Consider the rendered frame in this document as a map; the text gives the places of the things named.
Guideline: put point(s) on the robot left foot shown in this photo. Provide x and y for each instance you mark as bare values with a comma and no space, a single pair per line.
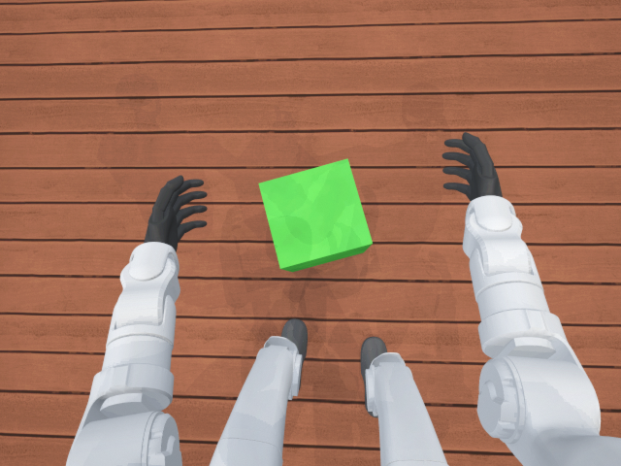
296,331

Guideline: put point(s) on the robot right hand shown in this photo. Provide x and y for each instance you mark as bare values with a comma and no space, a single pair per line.
482,177

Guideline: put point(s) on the robot left hand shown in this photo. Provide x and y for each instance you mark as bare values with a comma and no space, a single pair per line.
164,224

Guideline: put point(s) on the robot left upper arm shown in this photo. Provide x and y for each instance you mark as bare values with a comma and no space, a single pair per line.
145,439

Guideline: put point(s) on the robot right forearm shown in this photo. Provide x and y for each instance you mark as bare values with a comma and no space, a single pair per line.
515,318

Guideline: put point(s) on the robot left forearm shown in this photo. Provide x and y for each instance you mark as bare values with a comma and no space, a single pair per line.
135,376

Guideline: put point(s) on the robot right upper arm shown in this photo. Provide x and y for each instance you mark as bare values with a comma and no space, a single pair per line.
545,411

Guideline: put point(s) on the robot right shin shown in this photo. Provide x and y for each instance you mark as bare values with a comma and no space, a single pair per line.
389,357

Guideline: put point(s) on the carton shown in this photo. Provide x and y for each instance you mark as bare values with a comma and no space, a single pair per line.
315,216

